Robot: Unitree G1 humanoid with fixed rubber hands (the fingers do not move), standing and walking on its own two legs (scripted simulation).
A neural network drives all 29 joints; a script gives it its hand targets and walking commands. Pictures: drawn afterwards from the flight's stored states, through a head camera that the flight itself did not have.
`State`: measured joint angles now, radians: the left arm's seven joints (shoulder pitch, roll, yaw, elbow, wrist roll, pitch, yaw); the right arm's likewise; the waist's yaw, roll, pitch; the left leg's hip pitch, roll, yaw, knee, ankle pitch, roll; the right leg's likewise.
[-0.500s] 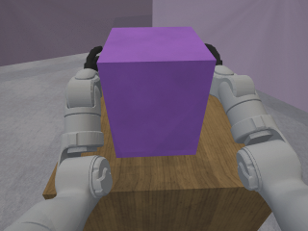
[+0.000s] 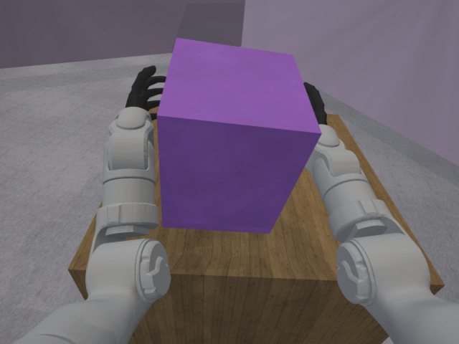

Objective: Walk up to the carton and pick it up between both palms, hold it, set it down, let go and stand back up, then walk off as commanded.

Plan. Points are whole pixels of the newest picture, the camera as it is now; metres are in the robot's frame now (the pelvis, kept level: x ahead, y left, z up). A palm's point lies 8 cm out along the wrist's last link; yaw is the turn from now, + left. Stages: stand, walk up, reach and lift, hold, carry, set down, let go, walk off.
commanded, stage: set down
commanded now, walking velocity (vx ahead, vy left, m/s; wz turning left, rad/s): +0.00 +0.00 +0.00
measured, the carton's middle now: (226, 142) +0.38 +0.03 +0.20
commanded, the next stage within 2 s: none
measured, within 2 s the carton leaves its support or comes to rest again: neither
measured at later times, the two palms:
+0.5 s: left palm (156, 130) +0.39 +0.15 +0.22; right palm (317, 144) +0.39 -0.14 +0.20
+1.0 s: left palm (157, 146) +0.40 +0.15 +0.18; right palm (311, 155) +0.40 -0.14 +0.17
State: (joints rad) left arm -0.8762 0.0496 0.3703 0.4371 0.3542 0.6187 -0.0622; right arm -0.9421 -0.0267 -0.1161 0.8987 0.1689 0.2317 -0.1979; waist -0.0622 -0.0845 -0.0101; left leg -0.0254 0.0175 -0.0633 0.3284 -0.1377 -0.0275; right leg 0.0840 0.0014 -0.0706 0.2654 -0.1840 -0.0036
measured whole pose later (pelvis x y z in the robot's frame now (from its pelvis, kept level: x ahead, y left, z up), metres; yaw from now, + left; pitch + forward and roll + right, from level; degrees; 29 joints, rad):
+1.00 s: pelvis +0.00 -0.01 +0.00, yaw -2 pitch -7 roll -1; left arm -0.78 -0.04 0.38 0.52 0.35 0.45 0.02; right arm -0.86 -0.02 -0.22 0.97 0.02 0.09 -0.13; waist 0.00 -0.07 0.02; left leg -0.07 0.04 -0.03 0.32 -0.14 -0.04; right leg 0.02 0.02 -0.04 0.28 -0.18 -0.01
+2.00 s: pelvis +0.01 -0.01 +0.00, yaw -4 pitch +2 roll +0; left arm -0.72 -0.11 0.45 0.63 0.37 0.23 0.05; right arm -0.81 0.00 -0.38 1.02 -0.20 -0.05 -0.04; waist 0.08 -0.05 -0.03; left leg -0.20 0.05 0.01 0.28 -0.12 -0.04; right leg -0.14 0.03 0.00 0.27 -0.16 -0.02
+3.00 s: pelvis +0.01 +0.00 +0.00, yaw -5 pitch +4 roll +0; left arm -0.69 -0.16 0.52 0.65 0.41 0.11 0.04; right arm -0.77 0.04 -0.50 0.96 -0.34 -0.12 0.02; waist 0.09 -0.05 -0.02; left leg -0.23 0.05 0.01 0.27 -0.10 -0.03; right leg -0.18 0.02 0.00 0.27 -0.15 -0.01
